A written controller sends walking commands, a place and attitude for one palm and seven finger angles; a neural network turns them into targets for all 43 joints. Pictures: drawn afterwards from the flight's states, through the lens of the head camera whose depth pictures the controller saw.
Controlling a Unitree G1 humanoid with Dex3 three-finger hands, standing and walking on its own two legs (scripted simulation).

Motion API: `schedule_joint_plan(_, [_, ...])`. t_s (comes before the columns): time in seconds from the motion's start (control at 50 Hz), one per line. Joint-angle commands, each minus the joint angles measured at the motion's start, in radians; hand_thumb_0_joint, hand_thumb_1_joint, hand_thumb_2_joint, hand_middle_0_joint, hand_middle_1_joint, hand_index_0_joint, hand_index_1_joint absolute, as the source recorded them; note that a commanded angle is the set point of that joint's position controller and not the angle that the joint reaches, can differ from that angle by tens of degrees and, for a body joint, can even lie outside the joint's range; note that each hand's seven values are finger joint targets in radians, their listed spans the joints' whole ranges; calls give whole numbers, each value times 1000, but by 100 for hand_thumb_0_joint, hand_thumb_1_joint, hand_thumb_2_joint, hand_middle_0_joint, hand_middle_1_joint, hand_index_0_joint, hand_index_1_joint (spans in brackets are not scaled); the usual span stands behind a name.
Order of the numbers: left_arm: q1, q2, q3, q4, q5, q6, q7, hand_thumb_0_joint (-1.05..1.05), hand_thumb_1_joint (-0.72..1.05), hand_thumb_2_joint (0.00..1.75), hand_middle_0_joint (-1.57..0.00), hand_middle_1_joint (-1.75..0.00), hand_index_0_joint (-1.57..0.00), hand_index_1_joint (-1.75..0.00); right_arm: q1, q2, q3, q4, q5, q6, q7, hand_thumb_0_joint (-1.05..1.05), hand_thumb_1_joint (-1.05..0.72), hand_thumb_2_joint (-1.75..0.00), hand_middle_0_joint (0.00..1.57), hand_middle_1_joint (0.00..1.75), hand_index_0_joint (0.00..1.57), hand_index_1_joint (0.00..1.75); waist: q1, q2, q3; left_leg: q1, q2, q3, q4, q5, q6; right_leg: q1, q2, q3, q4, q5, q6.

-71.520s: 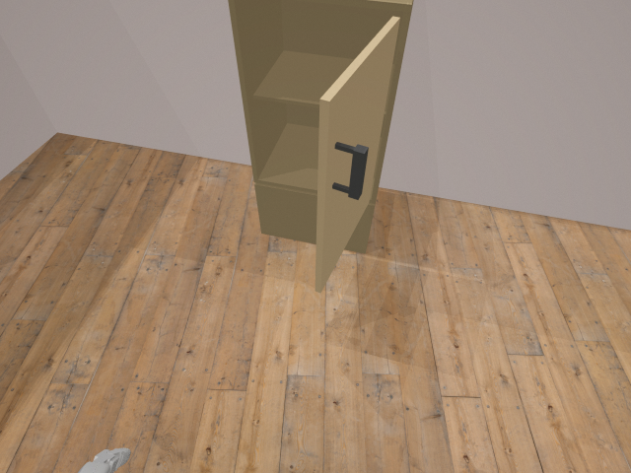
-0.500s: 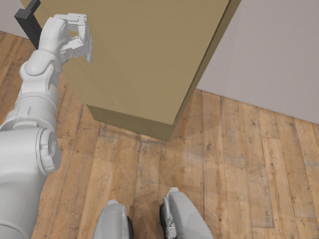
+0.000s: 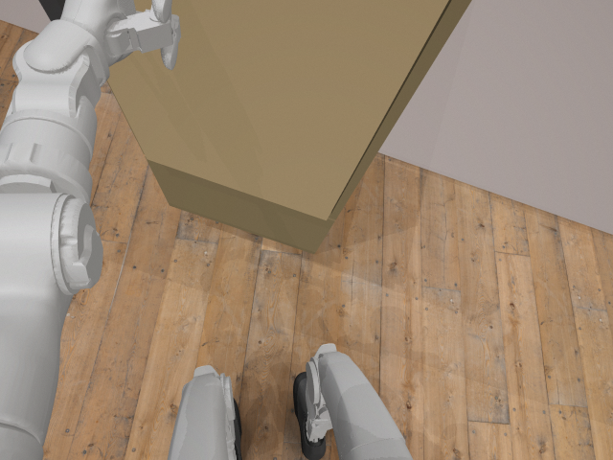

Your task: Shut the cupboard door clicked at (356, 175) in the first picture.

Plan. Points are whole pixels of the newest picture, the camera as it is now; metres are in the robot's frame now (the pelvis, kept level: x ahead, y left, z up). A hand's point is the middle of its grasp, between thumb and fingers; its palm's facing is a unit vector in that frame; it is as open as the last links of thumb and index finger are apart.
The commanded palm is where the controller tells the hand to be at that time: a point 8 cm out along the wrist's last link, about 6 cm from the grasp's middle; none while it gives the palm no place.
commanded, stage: pull the fist back off the door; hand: left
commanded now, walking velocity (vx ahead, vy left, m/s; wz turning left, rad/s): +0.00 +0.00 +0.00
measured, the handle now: out of the picture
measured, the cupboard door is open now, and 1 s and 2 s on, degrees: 0 0 0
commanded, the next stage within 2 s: draw the hand back to the body in 0.96 s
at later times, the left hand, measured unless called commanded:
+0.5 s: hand (193, 33) +0.58 +0.06 +0.10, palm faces +0.01 -1.00 -0.10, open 3.0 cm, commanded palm +0.56 +0.08 +0.10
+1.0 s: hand (203, 73) +0.53 +0.05 +0.10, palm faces +0.02 -1.00 -0.06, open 3.1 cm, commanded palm +0.50 +0.10 +0.10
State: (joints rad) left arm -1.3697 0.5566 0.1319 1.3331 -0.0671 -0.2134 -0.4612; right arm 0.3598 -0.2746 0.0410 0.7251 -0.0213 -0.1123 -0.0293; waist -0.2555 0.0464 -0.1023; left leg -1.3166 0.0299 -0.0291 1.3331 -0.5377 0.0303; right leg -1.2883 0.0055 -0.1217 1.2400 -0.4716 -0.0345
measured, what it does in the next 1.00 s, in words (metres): stands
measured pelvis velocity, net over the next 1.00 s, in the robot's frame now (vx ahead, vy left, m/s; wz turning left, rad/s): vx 0.03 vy -0.01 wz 0.00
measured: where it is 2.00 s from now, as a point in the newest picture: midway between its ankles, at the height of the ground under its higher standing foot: (271, 443)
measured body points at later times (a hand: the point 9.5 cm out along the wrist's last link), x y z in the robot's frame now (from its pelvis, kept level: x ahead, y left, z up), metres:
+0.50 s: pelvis -0.02 +0.01 +0.00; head +0.15 +0.02 +0.41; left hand +0.57 +0.11 +0.11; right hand -0.07 -0.23 -0.11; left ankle +0.03 +0.10 -0.61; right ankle +0.05 -0.11 -0.61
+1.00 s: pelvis +0.03 -0.01 +0.04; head +0.17 -0.02 +0.47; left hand +0.52 +0.10 +0.10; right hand +0.06 -0.27 -0.09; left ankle +0.03 +0.10 -0.61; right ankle +0.05 -0.11 -0.61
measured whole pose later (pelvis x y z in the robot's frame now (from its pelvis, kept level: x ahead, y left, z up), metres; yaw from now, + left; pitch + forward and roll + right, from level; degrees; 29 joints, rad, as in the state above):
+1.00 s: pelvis +0.03 -0.01 +0.04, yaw +0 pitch +24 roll +0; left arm -0.82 0.16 0.19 1.02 0.01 -0.49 0.16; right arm 0.37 -0.24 -0.03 0.62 -0.05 0.01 0.08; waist -0.15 0.05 -0.13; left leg -1.01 0.02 0.04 1.12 -0.52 0.02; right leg -1.04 0.01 -0.05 1.10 -0.48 -0.03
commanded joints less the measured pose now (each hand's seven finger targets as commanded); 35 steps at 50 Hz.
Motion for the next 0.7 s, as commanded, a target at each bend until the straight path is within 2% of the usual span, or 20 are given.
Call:
schedule_joint_plan(0.0, [-654,-79,-52,-235,-6,-48,-7,0,90,90,-130,-150,-130,-150,227,-203,-68,5,-3,-24,-17,0,-90,-90,20,30,20,30,-149,247,-583,665,-1,-115,-125,362,18,11,50,42,-156,170,-9])
schedule_joint_plan(0.06, [-674,-59,-38,-233,-8,-40,0,0,90,90,-130,-150,-130,-150,230,-204,-61,10,-5,-31,-19,0,-90,-90,20,30,20,30,-158,251,-573,636,-5,-108,-128,324,22,8,51,39,-153,150,-11])
schedule_joint_plan(0.08, [-685,-8,168,-227,-72,-26,210,0,90,90,-130,-150,-130,-150,284,-184,-52,-30,-23,-35,-12,0,-90,-90,20,30,20,30,-119,259,-555,552,13,-124,-159,228,2,28,38,58,-161,118,-3])
schedule_joint_plan(0.1, [-629,-62,134,-172,-40,-14,320,0,90,90,-130,-150,-130,-150,271,-177,-48,-34,-31,-32,7,0,-90,-90,20,30,20,30,-123,236,-519,503,12,-134,-178,164,-3,29,36,55,-157,89,2])
schedule_joint_plan(0.12, [-595,-117,117,-159,-29,-7,384,0,90,90,-130,-150,-130,-150,264,-172,-50,-39,-36,-28,20,0,-90,-90,20,30,20,30,-131,203,-490,484,13,-141,-188,137,-3,24,32,52,-156,82,8])
schedule_joint_plan(0.14, [-607,-134,127,-173,-19,-12,438,0,90,90,-130,-150,-130,-150,272,-172,-57,-41,-46,-24,31,0,-90,-90,20,30,20,30,-137,162,-489,462,13,-142,-190,104,-2,35,29,54,-159,69,15])
schedule_joint_plan(0.16, [-624,-116,158,-177,-7,-32,494,0,90,90,-130,-150,-130,-150,281,-173,-59,-42,-56,-21,39,0,-90,-90,20,30,20,30,-136,139,-498,448,7,-144,-193,105,-2,53,28,55,-160,70,18])
schedule_joint_plan(0.2, [-672,-117,176,-223,33,-83,619,0,90,90,-130,-150,-130,-150,288,-169,-66,-46,-75,-17,63,0,-90,-90,20,30,20,30,-125,187,-554,464,1,-139,-191,104,-8,50,23,61,-153,70,21])
schedule_joint_plan(0.24, [-684,-138,122,-240,123,-151,694,0,90,90,-130,-150,-130,-150,290,-167,-75,-40,-92,-16,94,0,-90,-90,20,30,20,30,-130,225,-585,515,2,-145,-190,107,-17,23,19,59,-144,73,21])
schedule_joint_plan(0.26, [-704,-127,103,-240,165,-184,707,0,90,90,-130,-150,-130,-150,303,-172,-78,-36,-99,-10,103,0,-90,-90,20,30,20,30,-144,223,-584,541,4,-156,-191,122,-17,10,19,57,-141,79,21])
schedule_joint_plan(0.3, [-699,-108,59,-240,239,-230,710,0,90,90,-130,-150,-130,-150,308,-177,-87,-36,-103,4,122,0,-90,-90,20,30,20,30,-144,256,-593,559,0,-150,-192,117,-19,12,17,60,-145,70,14])
schedule_joint_plan(0.34, [-672,-119,23,-194,263,-237,684,0,90,90,-130,-150,-130,-150,303,-181,-89,-35,-97,16,129,0,-90,-90,20,30,20,30,-149,238,-572,543,-2,-151,-206,69,-16,28,16,62,-156,52,9])
schedule_joint_plan(0.38, [-652,-91,48,-160,230,-216,649,0,90,90,-130,-150,-130,-150,295,-190,-87,-46,-84,27,123,0,-90,-90,20,30,20,30,-145,204,-567,511,-8,-145,-220,37,-11,73,18,64,-170,41,9])
schedule_joint_plan(0.44, [-583,-95,75,-122,156,-170,600,0,90,90,-130,-150,-130,-150,284,-190,-80,-67,-66,38,110,0,-90,-90,20,30,20,30,-121,149,-541,447,-17,-121,-240,8,-5,154,21,72,-199,21,12])
schedule_joint_plan(0.46, [-569,-89,90,-130,133,-169,588,0,90,90,-130,-150,-130,-150,287,-192,-77,-73,-64,38,107,0,-90,-90,20,30,20,30,-109,154,-556,464,-17,-127,-249,21,-5,163,20,71,-195,31,11])
schedule_joint_plan(0.54, [-451,-163,76,-191,81,-192,568,0,90,90,-130,-150,-130,-150,283,-180,-81,-89,-60,43,106,0,-90,-90,20,30,20,30,-77,109,-552,495,-11,-119,-260,74,-7,189,21,67,-207,63,14])
schedule_joint_plan(0.56, [-406,-185,70,-194,71,-204,563,0,90,90,-130,-150,-130,-150,282,-176,-80,-95,-60,42,107,0,-90,-90,20,30,20,30,-62,108,-557,514,-12,-113,-260,107,-8,196,23,66,-205,81,11])
schedule_joint_plan(0.6, [-328,-164,101,-237,61,-229,565,0,90,90,-130,-150,-130,-150,281,-175,-86,-99,-58,52,110,0,-90,-90,20,30,20,30,-30,103,-569,522,-11,-93,-257,166,-11,242,25,68,-209,110,10])
schedule_joint_plan(0.62, [-301,-180,92,-251,59,-237,566,0,90,90,-130,-150,-130,-150,279,-170,-88,-101,-57,58,111,0,-90,-90,20,30,20,30,-28,93,-564,523,-13,-82,-258,194,-10,264,26,70,-217,129,11])
schedule_joint_plan(0.68, [-190,-156,127,-308,72,-268,587,0,90,90,-130,-150,-130,-150,275,-163,-97,-115,-52,77,115,0,-90,-90,20,30,20,30,14,70,-581,537,-15,-55,-263,270,-11,340,28,77,-223,190,10])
